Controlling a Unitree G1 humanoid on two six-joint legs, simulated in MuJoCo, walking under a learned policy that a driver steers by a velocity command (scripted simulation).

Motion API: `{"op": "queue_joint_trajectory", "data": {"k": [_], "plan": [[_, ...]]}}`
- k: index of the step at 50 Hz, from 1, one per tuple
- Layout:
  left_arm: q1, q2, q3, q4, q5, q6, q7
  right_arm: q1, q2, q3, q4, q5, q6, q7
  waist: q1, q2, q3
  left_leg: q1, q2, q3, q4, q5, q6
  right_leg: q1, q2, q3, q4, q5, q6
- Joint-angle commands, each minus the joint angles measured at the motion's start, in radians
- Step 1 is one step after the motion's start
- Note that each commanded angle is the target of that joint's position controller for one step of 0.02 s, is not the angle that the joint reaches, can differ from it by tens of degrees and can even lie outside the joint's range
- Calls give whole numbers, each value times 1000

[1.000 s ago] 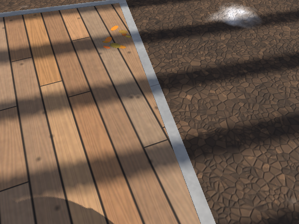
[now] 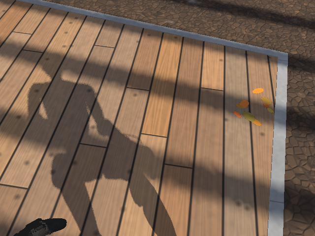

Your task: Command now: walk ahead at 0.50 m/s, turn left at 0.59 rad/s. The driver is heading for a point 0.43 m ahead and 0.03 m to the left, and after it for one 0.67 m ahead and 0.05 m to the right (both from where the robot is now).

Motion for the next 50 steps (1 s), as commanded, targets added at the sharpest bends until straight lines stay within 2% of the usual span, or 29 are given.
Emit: {"op": "queue_joint_trajectory", "data": {"k": [1, 5, 6, 7, 8, 9, 10, 11, 12, 13, 14, 16, 18, 20, 22, 26, 28, 29, 30, 31, 32, 33, 34, 35, 37, 39, 42, 47, 50], "plan": [[-106, 72, 10, -94, -11, -19, -10, 28, -166, -43, -46, 6, -7, -8, -9, 127, -21, -76, 219, -184, -65, 157, 121, 129, 64, -39, -96, 73, -7], [-49, 121, 27, -94, -15, -43, -23, 27, -160, -41, -52, 2, 8, -18, 33, 172, -40, 19, 253, -291, 62, 190, 101, 208, 77, -32, -160, -77, -51], [38, 139, 39, -70, -11, -50, -20, 10, -144, -35, -62, 1, 11, -18, 81, 176, -76, 7, 218, -282, 135, 248, 79, 328, 83, -51, -199, -71, -76], [168, 179, 54, -51, 7, -56, -14, -7, -99, -17, -81, -6, 8, -13, 144, 142, -186, -72, 164, -230, 327, 245, 44, 554, -9, 20, -168, -72, -128], [322, 262, 75, -35, 26, -50, -5, 78, -43, 0, -106, -1, 1, -13, 151, -57, -351, -353, 43, -102, 664, -2, -32, 925, -236, 341, -177, -172, -252], [360, 247, 75, -5, 4, -35, -14, 146, -64, 7, -120, 21, -5, -13, 124, -304, -402, -598, 32, -55, 883, -378, -58, 1040, -365, 703, -292, -424, -340], [305, 152, 49, -30, -10, -28, -13, 91, -161, -14, -105, 28, -1, -13, 143, -161, -255, -682, 99, -75, 974, -313, -64, 929, -333, 622, -327, -575, -300], [256, 112, 37, -41, -7, -16, -9, 3, -182, -20, -119, 17, 5, -12, 148, -78, -150, -683, 136, -35, 984, -230, -66, 794, -290, 461, -336, -523, -255], [207, 94, 29, -40, 1, -9, -8, -41, -168, -21, -133, 6, 9, -10, 125, -37, -73, -650, 167, -18, 941, -170, -68, 659, -246, 343, -364, -409, -238], [180, 74, 21, -36, 7, -9, -6, -54, -153, -25, -139, 0, 13, -7, 101, -49, -39, -615, 199, -19, 894, -129, -64, 577, -212, 259, -389, -329, -227], [169, 74, 20, -30, 11, -11, -5, -40, -130, -22, -141, 7, 19, -1, 83, -71, -27, -571, 219, -10, 867, -107, -63, 521, -191, 192, -415, -279, -221], [177, 90, 27, -15, 4, -20, -6, -44, -93, -13, -155, 11, 29, 2, 77, -68, -22, -566, 235, 10, 824, -73, -71, 493, -185, 100, -456, -186, -238], [179, 118, 36, -5, 5, -25, -3, -80, -86, -10, -180, 5, 33, 2, 74, -40, -8, -596, 240, 12, 748, -13, -88, 499, -196, 25, -468, -27, -257], [160, 139, 42, -4, 5, -17, 3, -99, -79, -6, -193, -2, 31, 7, 66, -33, -13, -567, 230, 43, 630, 79, -101, 505, -176, -90, -440, 222, -247], [153, 153, 44, -5, 1, -1, 12, -147, -63, 1, -205, -5, 26, 20, 84, -40, -21, -489, 206, 100, 482, 203, -101, 494, -141, -194, -414, 314, -219], [229, 179, 46, 25, -26, 26, 16, -239, -57, 1, -250, -6, 26, 49, 119, -45, -40, -393, 157, 131, 298, 222, -71, 567, -163, -211, -341, 351, -200], [228, 199, 49, 36, -44, 34, 12, -201, -84, -11, -248, -17, 22, 51, 77, -54, -67, -309, 117, 136, 215, 160, -32, 607, -178, -187, -249, 443, -188], [216, 191, 44, 42, -48, 36, 10, -118, -106, -24, -218, -25, 17, 47, 25, -38, -105, -189, 94, 147, 126, 237, -6, 605, -154, -194, -154, 463, -165], [246, 157, 30, 55, -39, 32, 3, -41, -152, -39, -188, -36, 14, 34, -11, 5, -155, -14, 106, 140, 70, 452, 22, 540, -102, -216, -16, 387, -124], [254, 86, -3, 25, 8, 24, -4, 61, -234, -48, -178, -67, 15, 12, -34, 152, -296, 279, 346, -89, 175, 1016, 97, 331, -30, -229, 265, -70, -65], [407, 12, -36, 52, 3, 26, -21, -8, -200, -14, -201, -84, 16, 8, 59, 288, -477, 439, 590, -349, 202, 1220, 294, 176, 51, -73, 508, -765, -11], [369, 125, -6, 83, -30, 45, -21, -18, -139, -5, -200, -59, 23, 20, 8, 171, -495, 340, 526, -275, 164, 1026, 270, 190, 20, 27, 545, -759, 1], [289, 143, 1, 54, -48, 57, -20, -76, -127, 2, -188, -41, 23, 27, 22, 160, -353, 253, 464, -173, 123, 853, 219, 117, -2, 0, 529, -740, 4], [257, 122, 0, 58, -39, 73, -5, -135, -115, 7, -175, -34, 22, 27, 46, 114, -264, 147, 420, -125, 80, 674, 173, 98, -26, -17, 480, -688, 10], [289, 121, 8, 76, -21, 116, 21, -224, -117, 5, -162, -47, 21, 20, 100, 146, -168, -103, 375, -26, -17, 474, 143, 228, -27, -48, 437, -558, 42], [321, 116, 17, 74, -19, 137, 40, -264, -142, -9, -157, -54, 21, 5, 118, 177, -149, -178, 376, 25, -63, 365, 157, 259, -6, -88, 442, -503, 54], [266, 103, 22, 37, -15, 150, 48, -265, -133, -13, -133, -45, 27, -20, 96, 163, -132, -170, 402, 52, -95, 188, 161, 216, -24, -90, 407, -443, 34], [206, 94, 22, -13, -12, 150, 24, -268, -142, -23, -97, -37, 48, -40, 78, 162, -129, -118, 433, 96, -81, 145, 149, 249, -22, -131, 252, -407, -6], [264, 96, 29, -9, -10, 149, 2, -296, -158, -29, -82, -9, 63, -40, 122, 159, -135, -107, 427, 142, 7, 168, 94, 361, 12, -180, 51, -319, -56]]}}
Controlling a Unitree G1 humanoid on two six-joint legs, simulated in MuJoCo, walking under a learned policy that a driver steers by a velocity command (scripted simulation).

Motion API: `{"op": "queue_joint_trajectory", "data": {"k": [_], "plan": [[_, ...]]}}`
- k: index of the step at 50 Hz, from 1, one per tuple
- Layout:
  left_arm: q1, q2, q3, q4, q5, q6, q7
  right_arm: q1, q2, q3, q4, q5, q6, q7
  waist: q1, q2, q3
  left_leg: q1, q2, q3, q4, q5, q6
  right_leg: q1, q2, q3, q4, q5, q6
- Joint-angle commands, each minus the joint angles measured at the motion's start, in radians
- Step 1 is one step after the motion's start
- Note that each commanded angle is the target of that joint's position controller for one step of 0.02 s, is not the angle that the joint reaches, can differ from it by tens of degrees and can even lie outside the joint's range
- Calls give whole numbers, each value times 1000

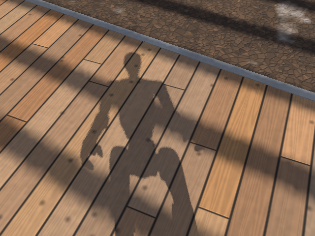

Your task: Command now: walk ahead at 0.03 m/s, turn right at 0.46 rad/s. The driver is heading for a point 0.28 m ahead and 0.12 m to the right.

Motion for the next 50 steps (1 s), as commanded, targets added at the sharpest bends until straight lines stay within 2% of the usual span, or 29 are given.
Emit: {"op": "queue_joint_trajectory", "data": {"k": [1, 2, 3, 4, 5, 6, 7, 8, 10, 15, 19, 23, 25, 26, 27, 28, 29, 30, 31, 32, 33, 35, 38, 41, 45, 47, 48, 49, 50], "plan": [[113, 93, 32, -31, 9, -10, -18, -49, -143, -40, -41, 31, 5, -6, 50, 103, -132, 54, 228, -131, -43, 39, 120, 182, 42, -34, -229, 133, -67], [130, 143, 46, -33, 17, -13, -14, 10, -107, -36, -16, 30, 11, -3, 36, -36, -87, -34, 148, -54, 134, -85, 33, 230, -12, 103, -378, 283, -119], [114, 263, 67, -71, 16, -15, 6, 21, -59, -24, -46, -12, 12, 3, -16, -344, -43, -321, -15, 9, 443, -460, -81, 320, -264, 481, -434, 599, -255], [127, 275, 63, -91, 54, -37, -5, -109, -92, -33, -85, -11, 7, -3, 59, -280, -74, -376, -82, -176, 623, -543, -77, 235, -321, 589, -495, 576, -383], [86, 257, 59, -98, 59, -60, -11, -119, -115, -41, -84, 8, 8, -7, 34, -190, -70, -393, -62, -232, 692, -455, -59, 235, -271, 508, -500, 504, -353], [28, 234, 57, -109, 35, -72, -7, -86, -126, -48, -65, 11, 10, -12, -1, -142, -62, -407, -45, -249, 688, -351, -48, 244, -217, 435, -485, 457, -292], [-13, 192, 46, -120, 13, -72, -1, -67, -137, -55, -41, 2, 13, -20, -15, -111, -73, -406, -33, -258, 678, -291, -50, 255, -189, 396, -473, 440, -250], [-31, 170, 38, -127, 1, -69, 7, -55, -141, -59, -35, -5, 13, -23, -26, -114, -84, -379, -36, -259, 685, -244, -58, 245, -169, 368, -466, 476, -237], [-2, 151, 31, -131, 4, -66, 18, -43, -122, -57, -32, 3, 6, -21, -25, -107, -126, -356, -54, -263, 687, -185, -69, 285, -148, 350, -453, 545, -240], [38, 178, 43, -140, -4, -53, 34, -77, -95, -43, -40, 11, -8, -15, 4, -121, -130, -347, -67, -284, 453, -145, -100, 366, -126, 383, -436, 489, -243], [13, 198, 53, -163, -1, -40, 29, -82, -104, -39, -37, 16, -19, 2, 13, -147, -108, -231, -84, -285, 307, -162, -110, 284, -109, 437, -430, 421, -257], [-25, 198, 54, -187, -4, -29, 20, -51, -124, -41, -31, 23, -38, 19, 8, -161, -126, -130, -103, -289, 189, -193, -95, 276, -97, 514, -386, 530, -259], [-55, 193, 52, -200, -13, -22, 21, -9, -131, -43, -21, 25, -49, 29, -16, -163, -137, -54, -107, -284, 57, -139, -78, 280, -76, 545, -350, 561, -236], [-77, 189, 50, -209, -21, -17, 24, 29, -134, -46, -9, 24, -54, 34, -43, -156, -138, 24, -103, -270, -69, -33, -64, 256, -47, 539, -326, 519, -205], [-72, 167, 44, -217, -20, -15, 29, 59, -163, -55, 1, 18, -55, 34, -47, -124, -149, 137, -40, -300, -138, 85, -38, 188, -5, 516, -283, 393, -161], [-20, 109, 28, -219, -4, -16, 26, 67, -230, -67, -8, 0, -48, 27, -10, 76, -182, 266, 164, -479, -145, 249, 39, 59, 97, 389, -90, 83, -104], [21, 116, 34, -242, -9, -26, 21, 51, -269, -71, -9, -29, -39, 26, 30, 287, -139, 284, 328, -692, -142, 478, 221, -155, 239, 241, 88, -315, -47], [35, 203, 56, -229, 2, -35, 18, 32, -225, -61, -27, -26, -40, 24, 13, 231, -137, 244, 391, -707, -146, 452, 301, -195, 151, 223, 305, -308, -4], [32, 241, 74, -206, -10, -31, 15, -12, -166, -44, -45, -18, -40, 19, 18, 162, -114, 212, 315, -588, -137, 383, 260, -189, 126, 217, 379, -227, 11], [38, 221, 76, -189, -11, -20, 17, -48, -145, -37, -51, -7, -35, 15, 29, 135, -89, 196, 240, -489, -130, 303, 205, -195, 115, 203, 404, -163, 28], [31, 199, 70, -189, -8, -10, 17, -56, -134, -31, -54, 6, -32, 10, 15, 140, -72, 197, 210, -438, -130, 291, 188, -218, 111, 192, 427, -110, 45], [-3, 147, 53, -214, -16, -6, 8, -23, -149, -30, -45, 3, -21, -1, -8, 154, -57, 197, 177, -353, -144, 327, 191, -220, 101, 138, 381, -53, 63], [-65, 116, 37, -259, -17, -11, 1, 33, -179, -39, -37, -3, -8, -10, -54, 174, -87, 290, 208, -321, -145, 353, 213, -218, 64, 101, 229, -36, 75], [-68, 104, 26, -279, -10, -11, -12, 14, -218, -51, -48, 3, -1, 1, -57, 185, -106, 257, 229, -267, -143, 366, 211, -96, 39, 55, 79, -29, 60], [-35, 126, 37, -287, -12, 1, -27, 9, -240, -58, -47, 25, -2, 22, -41, 192, -95, 229, 252, -232, -101, 330, 181, 21, 54, 2, -105, 16, 15], [30, 126, 48, -268, -10, 4, -31, -1, -228, -55, -39, 45, -4, 26, 3, 165, -101, 179, 230, -183, -2, 255, 118, 157, 85, -27, -303, 160, -38], [73, 161, 63, -257, -8, 3, -21, 63, -187, -45, -14, 37, -8, 32, 9, 74, -118, 88, 186, -119, 122, 137, 48, 296, 78, 31, -391, 308, -77], [111, 287, 94, -273, -6, -3, -2, 73, -121, -23, -41, -15, -11, 37, -9, -233, -141, -183, 67, -29, 438, -291, -55, 486, -174, 378, -404, 717, -176], [99, 303, 84, -301, 28, -27, -13, -25, -124, -20, -95, -17, -13, 27, 32, -287, -173, -343, -54, -162, 656, -545, -87, 425, -330, 605, -422, 805, -388]]}}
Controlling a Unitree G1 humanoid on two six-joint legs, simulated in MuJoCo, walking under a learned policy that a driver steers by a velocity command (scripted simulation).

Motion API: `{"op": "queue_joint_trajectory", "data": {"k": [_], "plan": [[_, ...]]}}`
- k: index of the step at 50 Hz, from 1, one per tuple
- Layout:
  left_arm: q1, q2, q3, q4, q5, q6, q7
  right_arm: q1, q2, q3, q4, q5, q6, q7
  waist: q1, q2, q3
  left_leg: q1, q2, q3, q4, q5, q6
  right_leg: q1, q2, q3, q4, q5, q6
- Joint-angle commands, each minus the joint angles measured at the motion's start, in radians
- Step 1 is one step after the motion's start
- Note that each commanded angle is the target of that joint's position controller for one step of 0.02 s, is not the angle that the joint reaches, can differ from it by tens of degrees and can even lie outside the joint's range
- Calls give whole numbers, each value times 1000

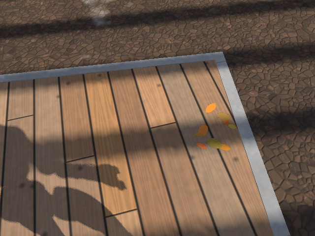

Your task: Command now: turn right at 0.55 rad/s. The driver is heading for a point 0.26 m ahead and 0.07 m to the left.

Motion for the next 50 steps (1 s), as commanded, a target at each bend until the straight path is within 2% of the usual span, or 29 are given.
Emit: {"op": "queue_joint_trajectory", "data": {"k": [1, 2, 3, 4, 9, 11, 13, 15, 17, 18, 19, 20, 21, 22, 24, 26, 28, 30, 32, 33, 34, 35, 36, 37, 39, 41, 43, 47, 50], "plan": [[112, 220, 57, -70, 36, -52, -2, -81, -110, -22, -111, -4, -16, -8, 82, -202, -214, -357, -82, -135, 500, -238, -10, 315, -379, 493, -229, 645, -322], [69, 185, 44, -60, 28, -65, 1, -67, -116, -25, -103, 12, -12, -10, 50, -177, -175, -352, -62, -145, 500, -153, 5, 275, -319, 397, -224, 568, -262], [23, 156, 37, -60, 14, -66, 7, -42, -116, -28, -78, 8, -8, -17, 29, -134, -160, -342, -47, -150, 461, -80, 5, 255, -266, 338, -222, 489, -208], [-11, 138, 26, -60, 5, -64, 14, -29, -124, -31, -71, 1, -3, -20, 14, -149, -148, -315, -46, -146, 438, -22, -3, 224, -242, 303, -223, 493, -186], [-49, 40, -18, -39, 30, -71, 28, 27, -49, -1, -32, 6, 5, -5, -4, -156, -175, -131, -36, -128, 198, 108, -32, 183, -188, 178, -242, 448, -167], [-40, 48, -18, -11, 39, -72, 26, 3, -37, 12, -36, 3, 7, 1, 21, -173, -149, -49, -32, -114, 63, 99, -30, 150, -191, 170, -259, 344, -169], [-35, 80, -11, 13, 44, -70, 20, -4, -71, 8, -44, 9, 9, 2, 35, -175, -112, -17, -44, -95, -2, 73, -22, 122, -212, 194, -267, 251, -181], [-53, 110, -2, 24, 32, -64, 20, 2, -100, 1, -52, 16, 8, 1, 28, -165, -79, -23, -59, -79, -56, 71, -6, 119, -230, 217, -249, 222, -185], [-56, 119, 4, 37, 15, -57, 27, 31, -97, 2, -53, 11, 2, 3, 4, -139, -73, 6, -71, -64, -174, 184, 19, 134, -229, 206, -206, 265, -162], [-31, 120, 7, 48, 10, -55, 31, 35, -108, 2, -58, 5, -2, 4, 4, -113, -79, 24, -66, -84, -228, 309, 37, 148, -209, 189, -178, 255, -131], [-10, 110, 10, 45, 19, -58, 37, 33, -151, -7, -68, 0, -4, 2, 25, -39, -96, 53, -24, -151, -214, 542, 66, 136, -161, 144, -112, 200, -88], [2, 92, 10, 29, 35, -61, 41, 35, -189, -21, -61, 13, -4, 0, 58, 85, -116, 59, 16, -228, -210, 614, 123, 107, -69, 49, -53, 135, -37], [-42, 73, 7, 20, 40, -60, 47, 50, -178, -24, -66, 21, -4, 1, 28, 140, -125, 51, 65, -330, -271, 560, 185, 83, -1, -30, 42, 82, 12], [-93, 50, 6, 4, 34, -57, 51, 66, -170, -22, -67, 12, -6, -1, 0, 188, -112, 76, 116, -444, -325, 522, 245, 11, 41, -34, 115, 20, 34], [-125, 26, 6, -17, 20, -49, 48, 87, -164, -21, -71, -3, -22, -4, -29, 236, -110, 162, 188, -565, -379, 563, 329, -147, 71, 38, 293, -313, 38], [-98, 47, 18, -17, 7, -50, 39, 76, -184, -30, -74, 6, -39, -6, -11, 143, -128, 216, 187, -540, -353, 634, 323, -221, 29, 102, 397, -360, 46], [-91, 37, 13, -14, 2, -66, 24, 67, -172, -35, -69, 40, -20, -15, -13, 114, -152, 212, 115, -489, -370, 309, 266, -174, 15, 76, 221, -254, 53], [-69, 14, 10, -6, -12, -83, 2, 28, -167, -33, -88, 36, 7, -19, 0, 147, -131, 76, 59, -475, -405, 24, 245, -19, 48, 30, 62, -154, 48], [49, 30, 26, 35, -16, -93, -6, -20, -143, -23, -115, 30, 17, -18, 70, 143, -123, -77, -4, -447, -370, -100, 199, 211, 59, -6, -160, 41, 35], [135, 66, 41, 59, -10, -95, 1, -13, -95, -11, -122, 25, 12, -16, 96, 62, -138, -212, -60, -392, -238, -148, 145, 372, -17, 70, -197, 9, 19], [220, 151, 57, 60, 14, -95, 16, 0, 3, 15, -143, 22, 3, -9, 102, -205, -163, -404, -181, -246, 106, -184, 70, 472, -284, 429, -314, -269, -68], [188, 209, 60, 45, 54, -114, 3, -29, -60, 0, -194, 38, -19, -10, 78, -262, -63, -522, -151, -301, 271, -159, 73, 308, -429, 728, -432, -456, -186], [121, 150, 44, 35, 38, -133, 7, -23, -117, -19, -178, 44, -28, -9, 40, -192, 23, -570, -104, -314, 356, -65, 77, 277, -411, 676, -450, -525, -194], [84, 105, 31, 37, 16, -143, 14, 4, -137, -30, -152, 37, -29, -6, 20, -165, 58, -587, -93, -304, 375, 20, 70, 281, -352, 549, -445, -446, -154], [83, 84, 24, 43, 13, -152, 27, 23, -106, -27, -123, 25, -39, 2, 27, -143, 42, -567, -64, -281, 394, 164, 52, 304, -280, 343, -444, -186, -98], [127, 60, 15, 59, 27, -161, 30, 8, -58, -17, -124, 22, -48, 12, 41, -110, 21, -513, -74, -248, 404, 242, 36, 289, -235, 192, -417, 163, -97], [148, 64, 16, 73, 25, -156, 31, -11, -32, -10, -142, 14, -50, 17, 42, -110, -5, -477, -87, -213, 331, 255, 8, 294, -220, 95, -381, 473, -115], [158, 94, 22, 102, 3, -126, 35, -106, 37, 21, -180, 6, -48, 35, 63, -136, -26, -314, -73, -105, 34, 337, -5, 262, -195, -14, -351, 623, -114], [202, 124, 28, 135, -8, -113, 30, -139, 11, 15, -192, 10, -51, 51, 73, -151, -44, -222, -103, -55, -80, 318, 29, 294, -224, 1, -294, 704, -122]]}}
